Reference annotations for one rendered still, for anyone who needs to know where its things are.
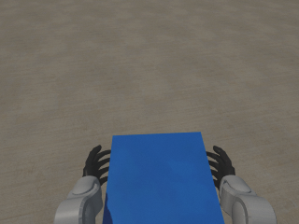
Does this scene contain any right robot forearm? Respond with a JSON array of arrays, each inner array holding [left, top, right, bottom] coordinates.
[[219, 175, 278, 224]]

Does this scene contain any carton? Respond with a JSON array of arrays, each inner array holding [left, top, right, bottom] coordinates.
[[102, 132, 225, 224]]

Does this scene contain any left robot forearm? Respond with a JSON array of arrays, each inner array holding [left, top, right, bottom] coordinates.
[[53, 175, 104, 224]]

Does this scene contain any right robot hand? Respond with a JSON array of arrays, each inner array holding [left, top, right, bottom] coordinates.
[[206, 146, 235, 190]]

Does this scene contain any left robot hand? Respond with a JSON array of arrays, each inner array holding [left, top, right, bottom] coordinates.
[[82, 145, 111, 186]]

